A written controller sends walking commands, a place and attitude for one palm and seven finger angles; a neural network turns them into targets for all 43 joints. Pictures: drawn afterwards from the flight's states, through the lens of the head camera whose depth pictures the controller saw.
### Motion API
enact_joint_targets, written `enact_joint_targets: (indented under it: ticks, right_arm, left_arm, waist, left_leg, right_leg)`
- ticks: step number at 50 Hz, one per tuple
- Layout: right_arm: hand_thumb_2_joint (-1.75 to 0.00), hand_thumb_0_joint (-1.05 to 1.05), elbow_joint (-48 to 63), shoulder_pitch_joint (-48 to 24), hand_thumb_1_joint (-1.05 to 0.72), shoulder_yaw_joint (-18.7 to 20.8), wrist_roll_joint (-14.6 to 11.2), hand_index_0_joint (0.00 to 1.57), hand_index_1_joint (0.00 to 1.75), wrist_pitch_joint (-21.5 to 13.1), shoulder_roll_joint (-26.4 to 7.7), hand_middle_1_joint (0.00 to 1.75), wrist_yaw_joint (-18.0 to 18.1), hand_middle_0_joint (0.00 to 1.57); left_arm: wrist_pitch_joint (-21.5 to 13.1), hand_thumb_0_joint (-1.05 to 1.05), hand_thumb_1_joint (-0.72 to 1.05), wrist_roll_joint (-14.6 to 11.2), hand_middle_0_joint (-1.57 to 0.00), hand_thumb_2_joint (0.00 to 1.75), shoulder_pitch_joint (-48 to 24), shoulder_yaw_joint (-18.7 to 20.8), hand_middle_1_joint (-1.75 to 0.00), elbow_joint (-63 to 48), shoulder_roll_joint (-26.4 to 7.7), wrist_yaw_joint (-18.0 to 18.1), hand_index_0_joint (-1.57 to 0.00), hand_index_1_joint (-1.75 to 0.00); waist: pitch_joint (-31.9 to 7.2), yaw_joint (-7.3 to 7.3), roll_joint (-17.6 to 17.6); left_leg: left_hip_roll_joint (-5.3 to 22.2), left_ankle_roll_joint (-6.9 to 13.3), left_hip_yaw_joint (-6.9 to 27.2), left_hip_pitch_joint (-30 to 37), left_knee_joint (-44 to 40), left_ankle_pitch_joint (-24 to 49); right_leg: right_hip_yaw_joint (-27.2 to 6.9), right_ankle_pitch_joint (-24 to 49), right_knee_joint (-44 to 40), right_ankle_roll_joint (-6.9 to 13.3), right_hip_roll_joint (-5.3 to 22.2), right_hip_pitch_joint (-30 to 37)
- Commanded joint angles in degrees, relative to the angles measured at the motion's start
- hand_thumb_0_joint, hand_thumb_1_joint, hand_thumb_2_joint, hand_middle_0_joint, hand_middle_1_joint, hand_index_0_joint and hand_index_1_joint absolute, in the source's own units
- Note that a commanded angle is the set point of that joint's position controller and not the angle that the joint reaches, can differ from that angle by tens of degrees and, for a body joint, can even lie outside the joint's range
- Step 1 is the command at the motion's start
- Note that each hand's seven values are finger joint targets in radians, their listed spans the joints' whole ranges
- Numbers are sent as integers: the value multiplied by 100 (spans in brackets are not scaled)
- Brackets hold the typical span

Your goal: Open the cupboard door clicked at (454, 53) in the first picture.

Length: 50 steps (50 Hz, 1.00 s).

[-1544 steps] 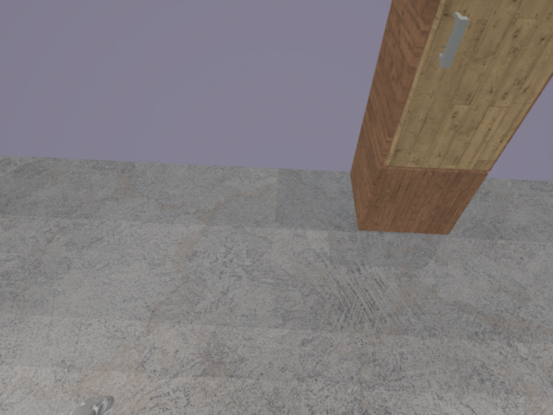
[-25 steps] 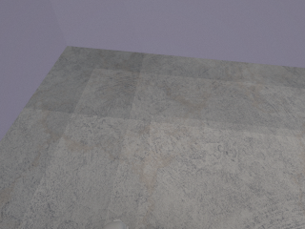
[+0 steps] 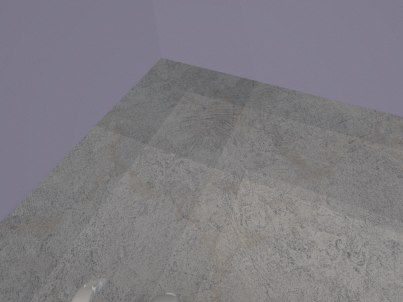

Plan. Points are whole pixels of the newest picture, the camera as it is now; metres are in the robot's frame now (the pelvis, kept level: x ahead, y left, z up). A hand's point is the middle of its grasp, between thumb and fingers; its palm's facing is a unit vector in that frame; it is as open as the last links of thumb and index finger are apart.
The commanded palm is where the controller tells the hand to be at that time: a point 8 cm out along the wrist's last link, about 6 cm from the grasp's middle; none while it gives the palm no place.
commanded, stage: turn to face it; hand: left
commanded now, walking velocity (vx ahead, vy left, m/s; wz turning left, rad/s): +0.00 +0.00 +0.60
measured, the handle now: out of the picture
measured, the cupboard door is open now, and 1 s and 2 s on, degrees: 43 43 43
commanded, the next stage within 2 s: none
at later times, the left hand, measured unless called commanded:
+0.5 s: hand out of the picture +0.03 +0.21 -0.16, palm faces +0.36 -0.89 -0.27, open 7.4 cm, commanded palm none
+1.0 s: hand out of the picture -0.03 +0.18 -0.17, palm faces +0.62 -0.75 -0.23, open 7.4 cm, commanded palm none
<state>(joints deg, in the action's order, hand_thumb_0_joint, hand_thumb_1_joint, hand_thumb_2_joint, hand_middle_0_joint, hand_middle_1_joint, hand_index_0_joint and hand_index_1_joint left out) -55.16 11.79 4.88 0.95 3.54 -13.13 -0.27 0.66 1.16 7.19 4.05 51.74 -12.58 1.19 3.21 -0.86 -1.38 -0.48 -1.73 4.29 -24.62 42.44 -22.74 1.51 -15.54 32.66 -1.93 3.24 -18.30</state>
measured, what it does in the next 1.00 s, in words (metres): steps on the spot, turning left: left foot, then right foot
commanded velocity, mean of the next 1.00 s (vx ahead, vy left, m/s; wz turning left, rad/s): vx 0.00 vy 0.00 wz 0.60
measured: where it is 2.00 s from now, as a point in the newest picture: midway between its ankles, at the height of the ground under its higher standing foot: outside the picture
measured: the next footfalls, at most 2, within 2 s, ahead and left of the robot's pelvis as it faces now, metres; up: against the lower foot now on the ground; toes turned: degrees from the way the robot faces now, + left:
left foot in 0.28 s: +0.05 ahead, +0.13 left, +0.00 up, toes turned +17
right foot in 0.56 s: +0.14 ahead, -0.14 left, +0.00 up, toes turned +19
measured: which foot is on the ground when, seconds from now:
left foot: up 0.00-0.26, down 0.28-0.56, up 0.58-0.84, down 0.86-1.00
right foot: down 0.00-0.26, up 0.28-0.54, down 0.56-0.86, up 0.88-1.00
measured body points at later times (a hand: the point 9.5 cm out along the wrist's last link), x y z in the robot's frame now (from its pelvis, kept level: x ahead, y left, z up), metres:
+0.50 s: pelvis +0.02 -0.02 +0.01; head +0.07 +0.00 +0.45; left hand +0.01 +0.26 -0.14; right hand +0.20 -0.24 -0.13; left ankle +0.01 +0.11 -0.73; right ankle +0.08 -0.16 -0.69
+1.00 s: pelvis +0.03 -0.03 +0.00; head +0.07 +0.02 +0.45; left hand -0.07 +0.22 -0.15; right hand +0.26 -0.18 -0.13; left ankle -0.03 +0.06 -0.73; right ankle +0.10 -0.16 -0.66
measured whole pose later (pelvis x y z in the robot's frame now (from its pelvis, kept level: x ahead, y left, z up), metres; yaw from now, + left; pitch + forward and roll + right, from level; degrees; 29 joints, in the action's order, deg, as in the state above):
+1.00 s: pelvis +0.03 -0.03 +0.00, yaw +38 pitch +1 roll +0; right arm -51.5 9.4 3.2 1.2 1.7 -11.6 -0.3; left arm 4.1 0.7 9.5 4.2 52.4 -14.2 0.7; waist 6.1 -0.3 2.8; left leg 0.1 0.6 0.1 -17.8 33.2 -16.8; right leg 2.8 -26.7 61.1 -5.0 5.5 -27.5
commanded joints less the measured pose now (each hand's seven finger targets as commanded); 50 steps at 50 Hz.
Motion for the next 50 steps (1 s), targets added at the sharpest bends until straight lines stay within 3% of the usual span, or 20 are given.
enact_joint_targets:
  ticks: [1,4,7,10,12,13,14,15,19,23,26,28,30,32,37,40,41,43,45,50]
  right_arm:
    - [-90,0,614,-220,-90,162,23,20,30,-77,-410,30,-66,20]
    - [-90,0,615,-366,-90,72,2,20,30,-79,-406,30,-115,20]
    - [-90,0,720,-724,-90,-32,-35,20,30,-140,-247,30,-151,20]
    - [-90,0,731,-540,-90,-66,-38,20,30,-190,-333,30,-135,20]
    - [-90,0,606,68,-90,45,-13,20,30,-237,-764,30,-112,20]
    - [-90,0,576,459,-90,209,35,20,30,-286,-1392,30,-61,20]
    - [-90,0,465,825,-90,304,13,20,30,-232,-1751,30,13,20]
    - [-90,0,432,826,-90,283,46,20,30,-220,-1764,30,34,20]
    - [-90,0,668,-203,-90,146,53,20,30,-264,-1280,30,129,20]
    - [-90,0,735,-419,-90,189,79,20,30,-201,-1306,30,105,20]
    - [-90,0,871,-785,-90,207,16,20,30,-123,-1214,30,62,20]
    - [-90,0,1096,-844,-90,115,-35,20,30,-119,-518,30,-14,20]
    - [-90,0,1005,-596,-90,144,17,20,30,-87,-681,30,-105,20]
    - [-90,0,753,-466,-90,152,22,20,30,-12,-616,30,-139,20]
    - [-90,0,869,-834,-90,-12,-52,20,30,-115,-273,30,-174,20]
    - [-90,0,772,-404,-90,-28,-41,20,30,-183,-375,30,-146,20]
    - [-90,0,710,-142,-90,24,-42,20,30,-219,-568,30,-147,20]
    - [-90,0,582,637,-90,295,15,20,30,-251,-1624,30,-9,20]
    - [-90,0,501,649,-90,240,58,20,30,-271,-1479,30,67,20]
    - [-90,0,580,33,-90,135,53,20,30,-302,-1137,30,163,20]
  left_arm:
    - [-61,0,90,48,-20,90,108,200,-30,-438,-989,65,-20,-30]
    - [-108,0,90,40,-20,90,259,89,-30,-392,-825,54,-20,-30]
    - [-122,0,90,66,-20,90,712,162,-30,-257,-1081,48,-20,-30]
    - [-122,0,90,35,-20,90,844,196,-30,-179,-1251,8,-20,-30]
    - [-92,0,90,-42,-20,90,661,191,-30,-271,-1171,-28,-20,-30]
    - [-47,0,90,-85,-20,90,614,138,-30,-478,-789,-62,-20,-30]
    - [18,0,90,-58,-20,90,181,40,-30,-685,-624,-31,-20,-30]
    - [69,0,90,-32,-20,90,39,57,-30,-776,-749,-8,-20,-30]
    - [127,0,90,-28,-20,90,160,91,-30,-483,-650,-58,-20,-30]
    - [104,0,90,-54,-20,90,412,83,-30,-421,-572,-87,-20,-30]
    - [26,0,90,-28,-20,90,1108,156,-30,-242,-767,-67,-20,-30]
    - [-47,0,90,99,-20,90,1175,298,-30,-350,-1603,31,-20,-30]
    - [-47,0,90,41,-20,90,456,180,-30,-591,-1274,34,-20,-30]
    - [-40,0,90,48,-20,90,98,121,-30,-675,-1001,56,-20,-30]
    - [-88,0,90,82,-20,90,710,191,-30,-471,-1160,52,-20,-30]
    - [-77,0,90,16,-20,90,783,230,-30,-367,-1243,-1,-20,-30]
    - [-55,0,90,-23,-20,90,727,215,-30,-379,-1161,-27,-20,-30]
    - [28,0,90,-62,-20,90,291,56,-30,-786,-558,-49,-20,-30]
    - [89,0,90,-13,-20,90,-90,84,-30,-836,-655,-12,-20,-30]
    - [123,0,90,-52,-20,90,23,85,-30,-545,-532,-78,-20,-30]
  waist:
    - [-305,-2,1517]
    - [-319,17,1606]
    - [-480,286,1155]
    - [-730,232,1183]
    - [-1038,-147,598]
    - [-1264,-352,-1064]
    - [-1258,-560,-1501]
    - [-1139,-516,-886]
    - [-558,-78,-1068]
    - [-584,24,-998]
    - [-434,385,-438]
    - [-245,563,2373]
    - [-144,117,1451]
    - [-166,-69,1761]
    - [-492,303,1191]
    - [-737,141,1042]
    - [-872,4,633]
    - [-1106,-465,-1682]
    - [-1004,-411,-839]
    - [-620,-91,-843]
  left_leg:
    - [202,-69,-400,-856,2621,-527]
    - [341,-220,-664,-681,1868,-414]
    - [206,-211,-1021,-327,411,-409]
    - [27,-126,-1237,313,-745,184]
    - [320,66,-836,1826,-1773,1774]
    - [1824,780,1181,2851,-1878,3670]
    - [2568,1525,1991,2805,-1963,5113]
    - [2598,1668,1731,2462,-1930,4203]
    - [1520,1070,958,1472,-2043,2935]
    - [1248,933,948,917,-1998,2159]
    - [801,573,855,-181,-1520,842]
    - [-357,-57,-378,-1282,1287,-1144]
    - [158,41,-75,-858,2636,-644]
    - [321,-82,-358,-660,2739,-363]
    - [196,-168,-944,-108,340,-519]
    - [49,-91,-1082,776,-1168,479]
    - [177,-13,-819,1503,-1830,1262]
    - [2463,1344,2070,2756,-2117,4814]
    - [2162,1477,1588,2221,-2025,3947]
    - [1339,1040,985,1761,-1987,3604]
  right_leg:
    - [-1340,-61,-1890,858,1879,320]
    - [-176,2276,-1282,759,1520,839]
    - [8,3321,-808,752,1607,1479]
    - [223,3672,-238,574,1600,1615]
    - [645,2721,783,123,1420,658]
    - [923,-317,2024,-335,648,-939]
    - [384,-2380,3033,-411,300,-1604]
    - [-90,-2118,3461,-312,385,-1604]
    - [-136,-1124,2921,-322,268,-1274]
    - [142,-1044,1369,-251,-96,-225]
    - [228,-17,-360,-186,-161,1093]
    - [-2581,-841,-2282,733,2351,1128]
    - [-1762,-1037,-2133,979,2117,98]
    - [-792,-16,-1743,740,1616,136]
    - [-26,2391,-901,779,1709,1251]
    - [307,2486,-184,463,1621,1194]
    - [543,2103,368,187,1481,731]
    - [587,-2312,2655,-453,381,-1654]
    - [-85,-1706,3377,-288,396,-1693]
    - [-92,-974,2555,-321,137,-1220]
